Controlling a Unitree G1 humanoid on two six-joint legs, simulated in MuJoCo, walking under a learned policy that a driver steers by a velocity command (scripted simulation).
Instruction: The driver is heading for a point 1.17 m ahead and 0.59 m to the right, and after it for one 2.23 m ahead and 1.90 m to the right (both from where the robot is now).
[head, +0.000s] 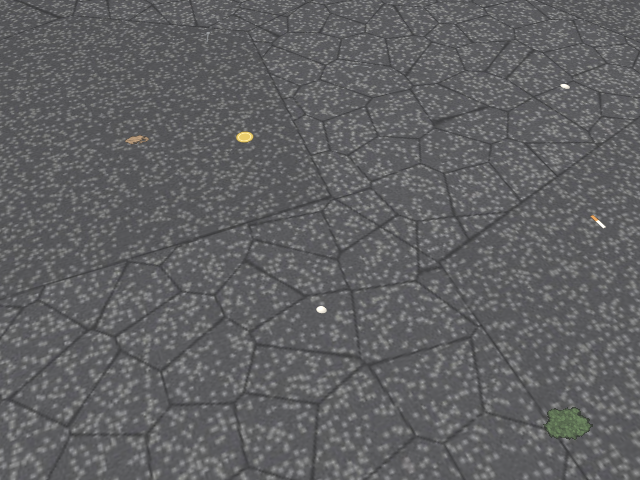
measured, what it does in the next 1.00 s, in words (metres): walks ahead, turning right: right foot, then left foot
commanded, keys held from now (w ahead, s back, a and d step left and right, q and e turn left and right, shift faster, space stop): w+e+shift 0.92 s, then e+shift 0.08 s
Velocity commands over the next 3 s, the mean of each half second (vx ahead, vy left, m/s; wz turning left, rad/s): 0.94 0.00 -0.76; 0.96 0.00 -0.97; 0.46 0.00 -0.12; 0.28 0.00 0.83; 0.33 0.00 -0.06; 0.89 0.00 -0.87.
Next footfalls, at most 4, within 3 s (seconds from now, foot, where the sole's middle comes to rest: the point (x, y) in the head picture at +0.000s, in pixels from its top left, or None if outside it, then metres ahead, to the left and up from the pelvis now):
0.40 right None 0.43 -0.11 -0.77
0.82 left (443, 325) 0.90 -0.21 -0.77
1.22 right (612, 327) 0.92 -0.61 -0.77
1.78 left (582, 221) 1.27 -0.62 -0.77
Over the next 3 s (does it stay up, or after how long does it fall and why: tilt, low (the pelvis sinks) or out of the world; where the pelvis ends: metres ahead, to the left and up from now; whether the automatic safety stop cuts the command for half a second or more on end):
stays up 1.49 -1.04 -0.03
